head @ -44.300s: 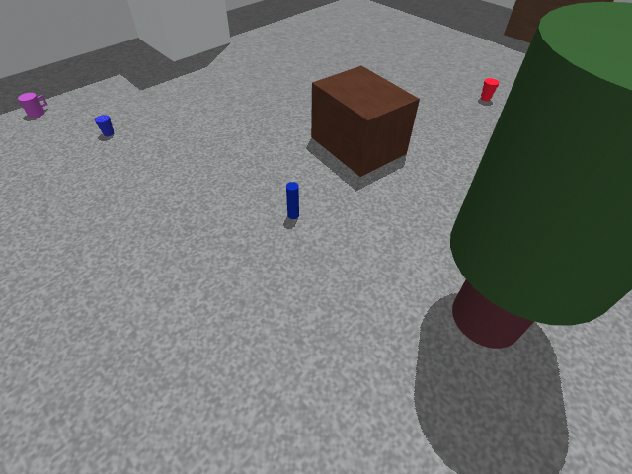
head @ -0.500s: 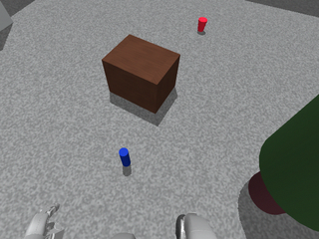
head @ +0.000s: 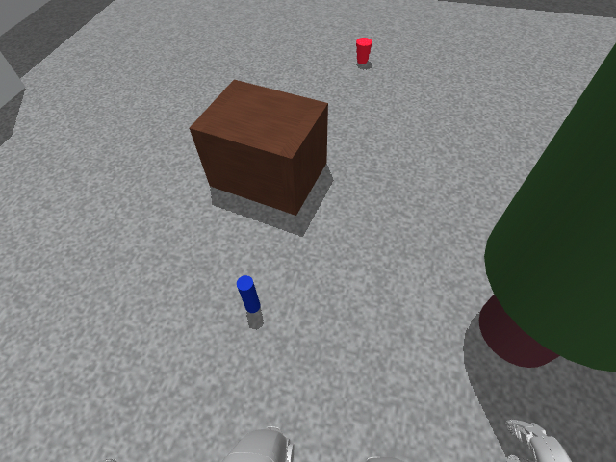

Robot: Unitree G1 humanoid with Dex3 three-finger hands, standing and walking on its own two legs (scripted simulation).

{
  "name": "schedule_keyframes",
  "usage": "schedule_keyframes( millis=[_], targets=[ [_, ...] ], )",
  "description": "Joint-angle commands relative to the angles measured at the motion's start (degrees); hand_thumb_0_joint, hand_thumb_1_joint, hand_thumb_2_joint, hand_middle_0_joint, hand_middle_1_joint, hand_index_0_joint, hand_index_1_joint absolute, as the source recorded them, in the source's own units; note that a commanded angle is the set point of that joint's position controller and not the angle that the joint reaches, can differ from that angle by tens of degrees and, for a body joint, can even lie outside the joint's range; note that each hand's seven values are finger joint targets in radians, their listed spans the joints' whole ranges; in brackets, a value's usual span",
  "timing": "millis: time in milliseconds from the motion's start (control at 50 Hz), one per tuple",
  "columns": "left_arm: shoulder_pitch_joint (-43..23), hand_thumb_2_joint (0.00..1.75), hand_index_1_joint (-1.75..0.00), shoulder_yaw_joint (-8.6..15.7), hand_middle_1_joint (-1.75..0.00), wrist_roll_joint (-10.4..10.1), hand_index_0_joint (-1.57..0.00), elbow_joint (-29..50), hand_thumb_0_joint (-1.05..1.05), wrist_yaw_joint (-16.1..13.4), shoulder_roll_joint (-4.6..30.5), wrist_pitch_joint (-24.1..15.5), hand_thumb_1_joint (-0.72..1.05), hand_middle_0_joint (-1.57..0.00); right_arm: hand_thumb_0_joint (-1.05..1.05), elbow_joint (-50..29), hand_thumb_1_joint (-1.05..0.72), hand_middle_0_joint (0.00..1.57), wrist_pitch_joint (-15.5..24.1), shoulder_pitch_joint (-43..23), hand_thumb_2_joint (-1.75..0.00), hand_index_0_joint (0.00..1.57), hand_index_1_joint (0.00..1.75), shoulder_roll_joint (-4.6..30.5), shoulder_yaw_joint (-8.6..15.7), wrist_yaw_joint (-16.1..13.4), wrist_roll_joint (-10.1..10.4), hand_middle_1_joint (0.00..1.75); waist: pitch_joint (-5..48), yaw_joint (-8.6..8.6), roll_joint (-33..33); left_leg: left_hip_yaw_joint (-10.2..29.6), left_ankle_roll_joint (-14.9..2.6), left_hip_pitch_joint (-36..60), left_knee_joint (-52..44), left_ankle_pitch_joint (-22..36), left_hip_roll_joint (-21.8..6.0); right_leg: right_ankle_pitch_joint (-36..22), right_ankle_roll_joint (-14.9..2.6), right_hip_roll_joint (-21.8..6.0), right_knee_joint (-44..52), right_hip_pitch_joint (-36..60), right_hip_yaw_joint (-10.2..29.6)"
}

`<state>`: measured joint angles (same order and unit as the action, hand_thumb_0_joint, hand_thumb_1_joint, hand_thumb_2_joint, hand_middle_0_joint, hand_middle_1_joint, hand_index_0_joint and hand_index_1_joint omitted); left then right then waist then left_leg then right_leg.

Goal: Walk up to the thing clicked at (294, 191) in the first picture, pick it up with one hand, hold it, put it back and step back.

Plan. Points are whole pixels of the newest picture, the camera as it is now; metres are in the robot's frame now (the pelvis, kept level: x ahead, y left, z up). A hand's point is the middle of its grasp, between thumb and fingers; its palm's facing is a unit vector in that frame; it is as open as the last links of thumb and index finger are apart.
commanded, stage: step back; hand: left
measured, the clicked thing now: (249, 295) +0.64 +0.24 -0.67
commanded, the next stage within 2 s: none
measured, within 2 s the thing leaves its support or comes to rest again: neither
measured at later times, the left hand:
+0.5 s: hand out of the picture -0.04 +0.30 -0.16, palm faces +0.00 -0.94 -0.34, open 7.4 cm
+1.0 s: hand out of the picture -0.20 +0.27 -0.14, palm faces +0.02 -0.92 -0.40, open 7.4 cm
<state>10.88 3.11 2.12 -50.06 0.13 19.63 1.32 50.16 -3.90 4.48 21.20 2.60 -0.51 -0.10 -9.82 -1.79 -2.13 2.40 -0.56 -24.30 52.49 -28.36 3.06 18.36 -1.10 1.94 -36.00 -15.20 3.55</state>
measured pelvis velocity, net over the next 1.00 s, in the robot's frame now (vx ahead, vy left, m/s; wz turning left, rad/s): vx -0.31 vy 0.00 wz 0.05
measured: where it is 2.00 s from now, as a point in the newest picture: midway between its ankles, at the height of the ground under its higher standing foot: outside the picture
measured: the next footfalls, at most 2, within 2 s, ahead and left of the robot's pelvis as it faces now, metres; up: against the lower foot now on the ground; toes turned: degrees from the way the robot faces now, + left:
left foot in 0.24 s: -0.06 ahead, +0.13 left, +0.00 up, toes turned +0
right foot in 0.70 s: -0.21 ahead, -0.13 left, +0.00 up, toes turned +0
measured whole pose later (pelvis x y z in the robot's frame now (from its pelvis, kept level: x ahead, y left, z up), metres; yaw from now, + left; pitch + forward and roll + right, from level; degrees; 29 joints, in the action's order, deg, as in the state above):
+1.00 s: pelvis -0.31 +0.00 +0.00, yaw +3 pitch +0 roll +0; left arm 8.2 5.0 3.5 -43.5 0.5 21.7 4.7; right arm 50.6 -1.3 15.3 23.1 2.4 -2.2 -1.2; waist -7.1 -0.5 0.7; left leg 2.5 1.2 -18.6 46.3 -26.2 2.7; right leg 13.9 -0.1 -2.2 -36.5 -22.1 -1.4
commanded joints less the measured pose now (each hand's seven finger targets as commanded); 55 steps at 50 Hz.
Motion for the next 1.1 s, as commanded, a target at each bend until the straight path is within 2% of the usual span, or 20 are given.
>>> schedule_keyframes(
  millis=[0, 140, 200, 240, 260, 280, 340, 520, 660, 680, 700, 720, 740, 820, 940, 980, 1000, 1040, 1060, 1080],
  targets=[
    [-5.44, 0.9, -0.3, 4.72, -0.3, -0.46, -0.2, 8.56, 0.0, -2.07, 15.13, -1.53, 0.9, -0.2, 0.0, -2.95, -0.9, 0.2, 1.7, 3.41, -0.9, 0.2, 0.3, 11.85, 3.21, -0.93, 0.57, 0.3, 8.63, 1.71, 10.37, 6.4, 0.77, -0.47, 15.44, -2.76, 3.86, -32.5, -12.22, -15.63, 11.52, -0.05, 12.27],
    [-2.07, 0.9, -0.3, 4.76, -0.3, 0.3, -0.2, 9.8, 0.0, -2.1, 14.37, 0.42, 0.9, -0.2, 0.0, -3.74, -0.9, 0.2, 3.1, 5.47, -0.9, 0.2, 0.3, 10.29, 2.35, -1.5, -0.35, 0.3, 13.59, -0.4, 14.27, 0.03, 1.82, 0.33, -11.73, -0.04, -1.12, -29.86, -9.52, -12.92, 5.13, 13.37, 8.92],
    [-4.55, 0.9, -0.3, 4.05, -0.3, -0.92, -0.2, 10.85, 0.0, -1.49, 14.61, 1.71, 0.9, -0.2, 0.0, -1.45, -0.9, 0.2, 3.84, 10.59, -0.9, 0.2, 0.3, 10.14, 3.47, -1.43, -1.32, 0.3, 14.63, 2.51, 11.7, -2.64, 0.8, 11.13, -32.06, 19.02, -1.17, -25.34, -5.9, -10.09, -2.43, 8.25, 6.56],
    [-1.75, 0.9, -0.3, 3.0, -0.3, -1.4, -0.2, 11.32, 0.0, -1.31, 9.93, 2.25, 0.9, -0.2, 0.0, -2.66, -0.9, 0.2, 3.95, 7.38, -0.9, 0.2, 0.3, 18.06, 5.4, -1.32, -3.33, 0.3, 13.15, 0.68, -8.08, 22.71, -4.99, 20.06, -33.81, 30.47, -19.11, 9.35, -0.67, 2.31, -16.07, -14.95, 1.88],
    [-6.43, 0.9, -0.3, 4.34, -0.3, -0.64, -0.2, 11.53, 0.0, -2.41, 12.91, 2.16, 0.9, -0.2, 0.0, -4.04, -0.9, 0.2, 3.85, 6.42, -0.9, 0.2, 0.3, 22.47, 6.14, -0.9, -2.33, 0.3, 11.17, 4.45, -10.85, 29.33, -12.94, 7.82, -35.17, 30.02, -26.72, 19.71, 0.7, 4.04, -24.38, -11.44, 5.75],
    [-8.37, 0.9, -0.3, 4.92, -0.3, -0.09, -0.2, 10.83, 0.0, -2.57, 14.99, 2.1, 0.9, -0.2, 0.0, -4.34, -0.9, 0.2, 4.3, 4.27, -0.9, 0.2, 0.3, 21.76, 6.26, -1.09, -2.3, 0.3, 8.81, 4.59, -10.3, 31.73, -15.7, 3.53, -36.57, 28.12, -27.7, 17.99, 0.73, 3.45, -32.5, -9.73, 9.24],
    [-0.96, 0.9, -0.3, 4.81, -0.3, -1.52, -0.2, 8.03, 0.0, -1.78, 13.32, 2.24, 0.9, -0.2, 0.0, -5.37, -0.9, 0.2, 4.73, -1.19, -0.9, 0.2, 0.3, 14.32, 4.17, -1.74, -2.67, 0.3, 8.34, -1.76, -4.35, 10.47, -8.74, 12.5, -28.87, 41.22, -15.42, 8.4, 0.02, 4.99, -38.28, -16.47, 10.65],
    [-1.57, 0.9, -0.3, 4.21, -0.3, -0.31, -0.2, 9.03, 0.0, -1.2, 12.24, 1.44, 0.9, -0.2, 0.0, -5.79, -0.9, 0.2, 4.32, 7.7, -0.9, 0.2, 0.3, 14.85, 5.15, -2.07, -1.62, 0.3, 14.24, 4.27, -6.92, 11.16, -13.27, 25.27, -25.07, 40.53, -17.73, 11.1, 4.08, 1.45, -19.35, -13.2, 5.3],
    [9.59, 0.9, -0.3, 5.03, -0.3, -0.04, -0.2, 2.88, 0.0, 0.36, 12.74, 1.44, 0.9, -0.2, 0.0, -8.2, -0.9, 0.2, 2.58, 0.89, -0.9, 0.2, 0.3, 17.34, 5.25, -1.27, -1.58, 0.3, 16.17, -0.81, -8.12, 9.67, -8.28, 7.13, -24.74, 18.42, -16.77, -0.26, -0.5, -0.9, 7.77, 7.31, -2.98],
    [10.22, 0.9, -0.3, 5.67, -0.3, 0.55, -0.2, 2.61, 0.0, 0.41, 14.46, 1.35, 0.9, -0.2, 0.0, -8.37, -0.9, 0.2, 2.45, 0.81, -0.9, 0.2, 0.3, 15.95, 4.79, -1.19, -1.23, 0.3, 15.29, -1.5, -4.1, 8.42, -5.42, 1.71, -21.96, 12.01, -14.13, 1.89, -2.33, -2.86, 8.17, 8.49, 1.0],
    [9.61, 0.9, -0.3, 6.61, -0.3, 1.27, -0.2, 3.59, 0.0, 0.65, 17.69, 1.34, 0.9, -0.2, 0.0, -8.84, -0.9, 0.2, 2.29, 1.18, -0.9, 0.2, 0.3, 13.37, 4.12, -1.27, -0.95, 0.3, 11.12, -1.73, 7.43, 5.63, -2.11, -7.17, -12.09, -0.44, -5.93, 10.33, -6.21, -11.84, 14.76, 5.44, 16.71],
    [1.2, 0.9, -0.3, 7.45, -0.3, 1.38, -0.2, 6.67, 0.0, 0.75, 23.7, 1.78, 0.9, -0.2, 0.0, -8.9, -0.9, 0.2, 2.29, -0.39, -0.9, 0.2, 0.3, 12.05, 4.34, -2.35, -0.81, 0.3, 6.64, -2.8, 21.77, -0.57, 1.02, -5.07, 4.32, -6.23, 2.55, 18.02, -14.51, -23.18, 24.03, -10.98, 28.46],
    [-4.98, 0.9, -0.3, 7.41, -0.3, 1.42, -0.2, 9.34, 0.0, 0.37, 24.15, 1.49, 0.9, -0.2, 0.0, -7.5, -0.9, 0.2, 2.08, 2.09, -0.9, 0.2, 0.3, 15.19, 5.35, -2.72, -1.06, 0.3, 2.31, -0.57, 20.45, 4.85, 1.44, -0.1, 13.58, -5.8, -0.44, 20.69, -16.32, -26.46, 26.58, -21.43, 31.47],
    [-8.67, 0.9, -0.3, 5.51, -0.3, 0.79, -0.2, 10.09, 0.0, -0.31, 14.63, 1.1, 0.9, -0.2, 0.0, -3.83, -0.9, 0.2, 2.78, 8.06, -0.9, 0.2, 0.3, 11.67, 3.32, -2.02, -0.47, 0.3, 4.36, 2.48, 11.59, 4.7, 1.42, -2.05, 16.69, 3.52, 4.39, -2.25, -7.85, -11.4, 15.74, -10.78, 7.02],
    [-3.16, 0.9, -0.3, 5.82, -0.3, 1.71, -0.2, 11.6, 0.0, -0.98, 13.97, 2.33, 0.9, -0.2, 0.0, -4.46, -0.9, 0.2, 4.92, 10.34, -0.9, 0.2, 0.3, 10.83, 2.55, -2.79, -1.17, 0.3, 12.36, -0.83, 16.52, -1.48, 1.87, -3.11, -13.16, 0.27, -1.81, -21.92, -9.64, -14.41, 4.81, 13.23, 6.43],
    [-1.94, 0.9, -0.3, 5.14, -0.3, 0.39, -0.2, 11.66, 0.0, -0.69, 13.78, 3.16, 0.9, -0.2, 0.0, -2.9, -0.9, 0.2, 5.64, 13.08, -0.9, 0.2, 0.3, 10.23, 2.88, -2.91, -1.91, 0.3, 14.76, 0.46, 11.73, -4.88, 1.28, 5.08, -32.14, 16.32, 0.05, -24.54, -6.99, -10.85, -5.18, 12.76, 2.43],
    [-0.91, 0.9, -0.3, 4.23, -0.3, 0.11, -0.2, 12.0, 0.0, -0.47, 12.6, 3.6, 0.9, -0.2, 0.0, -2.25, -0.9, 0.2, 5.64, 13.31, -0.9, 0.2, 0.3, 11.18, 3.58, -2.96, -2.31, 0.3, 14.89, 0.15, 8.6, -2.05, 0.97, 11.67, -33.91, 21.17, -1.43, -16.88, -5.13, -9.34, -8.06, 5.22, 2.2],
    [0.12, 0.9, -0.3, 3.58, -0.3, -0.25, -0.2, 12.1, 0.0, -0.28, 9.93, 3.78, 0.9, -0.2, 0.0, -4.19, -0.9, 0.2, 5.47, 9.47, -0.9, 0.2, 0.3, 20.3, 5.47, -2.57, -4.06, 0.3, 12.45, -1.67, -8.22, 25.31, -7.47, 17.93, -32.71, 26.46, -21.48, 14.3, -0.21, 0.22, -20.87, -18.63, -1.14],
    [-5.25, 0.9, -0.3, 4.76, -0.3, 0.27, -0.2, 12.9, 0.0, -0.96, 13.76, 3.89, 0.9, -0.2, 0.0, -5.64, -0.9, 0.2, 5.4, 10.07, -0.9, 0.2, 0.3, 24.68, 6.43, -2.61, -3.17, 0.3, 12.03, 4.08, -11.59, 32.93, -15.4, 6.63, -34.72, 23.53, -29.47, 18.51, 0.71, -1.13, -28.34, -13.01, 5.06],
    [-6.43, 0.9, -0.3, 5.35, -0.3, 0.46, -0.2, 12.22, 0.0, -0.9, 15.7, 4.14, 0.9, -0.2, 0.0, -6.0, -0.9, 0.2, 6.03, 6.36, -0.9, 0.2, 0.3, 22.96, 6.39, -3.15, -3.05, 0.3, 9.02, 2.36, -8.92, 31.46, -15.87, 1.5, -35.57, 21.62, -29.39, 15.09, 0.39, -2.21, -35.45, -10.5, 9.38]
  ],
)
